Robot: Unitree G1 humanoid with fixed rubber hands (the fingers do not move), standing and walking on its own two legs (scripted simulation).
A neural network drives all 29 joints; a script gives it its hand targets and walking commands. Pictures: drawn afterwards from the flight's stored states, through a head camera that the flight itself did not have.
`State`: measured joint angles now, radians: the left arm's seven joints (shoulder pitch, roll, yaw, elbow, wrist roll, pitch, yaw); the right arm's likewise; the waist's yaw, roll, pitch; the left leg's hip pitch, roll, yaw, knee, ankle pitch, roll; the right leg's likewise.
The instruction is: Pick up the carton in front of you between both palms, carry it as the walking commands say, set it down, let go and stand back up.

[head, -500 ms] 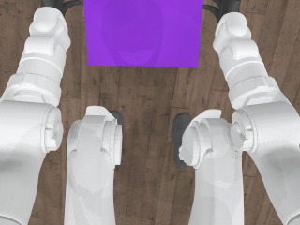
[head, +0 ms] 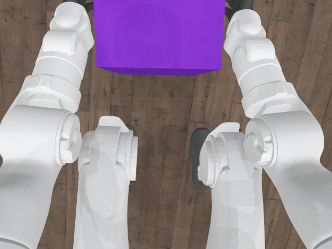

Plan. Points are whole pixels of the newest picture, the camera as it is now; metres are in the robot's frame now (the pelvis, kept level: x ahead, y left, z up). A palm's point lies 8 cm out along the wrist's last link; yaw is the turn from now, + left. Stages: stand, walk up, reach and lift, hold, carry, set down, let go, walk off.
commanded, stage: reach and lift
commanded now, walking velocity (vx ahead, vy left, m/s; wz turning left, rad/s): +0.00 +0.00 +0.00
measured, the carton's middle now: (158, 25) +0.51 +0.04 -0.23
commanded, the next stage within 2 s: none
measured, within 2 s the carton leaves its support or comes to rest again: neither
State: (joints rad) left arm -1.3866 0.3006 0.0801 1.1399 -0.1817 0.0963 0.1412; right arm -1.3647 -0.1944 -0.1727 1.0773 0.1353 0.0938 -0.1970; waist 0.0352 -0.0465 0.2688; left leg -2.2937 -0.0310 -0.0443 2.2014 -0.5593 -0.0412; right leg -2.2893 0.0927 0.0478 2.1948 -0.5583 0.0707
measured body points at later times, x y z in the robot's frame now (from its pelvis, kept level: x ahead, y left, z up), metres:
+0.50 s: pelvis +0.00 +0.00 +0.11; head +0.25 +0.03 +0.48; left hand +0.49 +0.20 +0.03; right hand +0.51 -0.11 +0.04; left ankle +0.11 +0.13 -0.33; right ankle +0.12 -0.13 -0.33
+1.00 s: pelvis +0.04 +0.00 +0.24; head +0.21 +0.01 +0.65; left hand +0.45 +0.19 +0.18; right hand +0.47 -0.12 +0.19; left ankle +0.11 +0.13 -0.33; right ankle +0.12 -0.13 -0.33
